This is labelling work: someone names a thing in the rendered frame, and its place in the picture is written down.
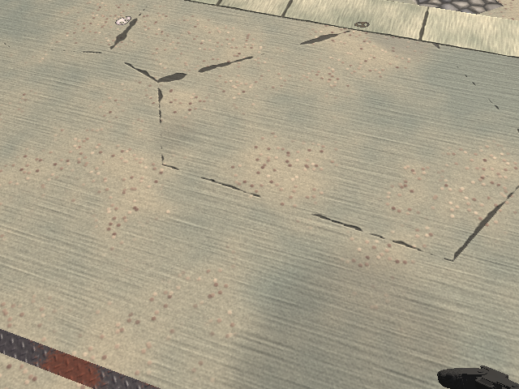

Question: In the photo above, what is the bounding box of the robot right hand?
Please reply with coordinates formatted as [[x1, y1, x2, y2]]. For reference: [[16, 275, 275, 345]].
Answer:
[[437, 365, 519, 389]]

